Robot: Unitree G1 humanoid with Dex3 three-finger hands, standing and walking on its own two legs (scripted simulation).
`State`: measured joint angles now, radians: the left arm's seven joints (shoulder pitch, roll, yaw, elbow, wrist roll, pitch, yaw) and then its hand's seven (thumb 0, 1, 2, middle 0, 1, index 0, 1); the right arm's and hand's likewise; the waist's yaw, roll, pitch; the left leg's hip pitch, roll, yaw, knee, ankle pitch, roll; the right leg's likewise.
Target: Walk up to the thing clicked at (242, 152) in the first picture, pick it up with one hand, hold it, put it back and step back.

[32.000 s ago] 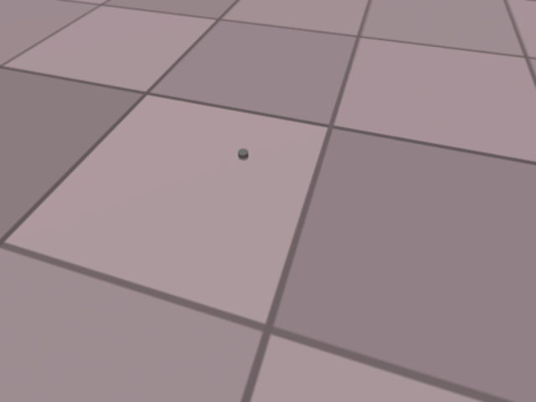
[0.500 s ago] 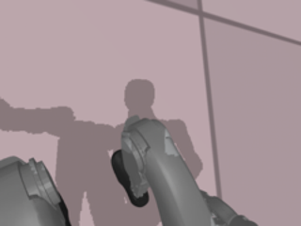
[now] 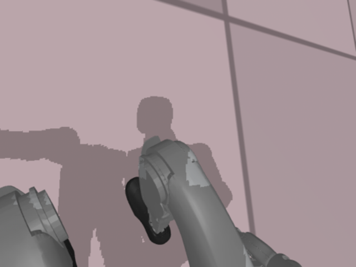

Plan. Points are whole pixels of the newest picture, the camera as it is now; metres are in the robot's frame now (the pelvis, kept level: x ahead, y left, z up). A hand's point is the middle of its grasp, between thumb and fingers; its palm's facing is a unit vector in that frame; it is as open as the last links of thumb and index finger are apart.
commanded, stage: open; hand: left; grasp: from above
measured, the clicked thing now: out of the picture +0.46 +0.33 -0.29
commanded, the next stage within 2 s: withdraw in 0.82 s
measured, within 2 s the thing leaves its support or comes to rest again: neither
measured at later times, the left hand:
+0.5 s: hand out of the picture +0.44 +0.32 -0.26, palm faces -0.43 -0.16 -0.89, open 12.0 cm
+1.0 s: hand out of the picture +0.44 +0.31 -0.26, palm faces -0.45 -0.17 -0.88, open 13.6 cm
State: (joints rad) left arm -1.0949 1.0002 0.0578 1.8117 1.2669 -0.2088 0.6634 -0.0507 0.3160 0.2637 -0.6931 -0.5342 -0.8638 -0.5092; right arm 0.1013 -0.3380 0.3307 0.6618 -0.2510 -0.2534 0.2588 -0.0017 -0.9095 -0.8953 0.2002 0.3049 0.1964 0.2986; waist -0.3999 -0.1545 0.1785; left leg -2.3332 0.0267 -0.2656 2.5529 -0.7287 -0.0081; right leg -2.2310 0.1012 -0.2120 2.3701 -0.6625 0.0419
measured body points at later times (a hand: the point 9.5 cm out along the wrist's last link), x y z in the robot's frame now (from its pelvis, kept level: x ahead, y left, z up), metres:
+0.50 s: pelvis +0.00 +0.00 +0.00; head +0.28 +0.14 +0.32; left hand +0.46 +0.32 -0.21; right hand +0.05 -0.25 -0.04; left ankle +0.06 +0.13 -0.27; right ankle +0.11 -0.11 -0.27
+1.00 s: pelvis +0.00 +0.00 +0.01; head +0.28 +0.13 +0.32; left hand +0.46 +0.32 -0.21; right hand +0.05 -0.24 -0.04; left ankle +0.06 +0.13 -0.27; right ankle +0.11 -0.11 -0.27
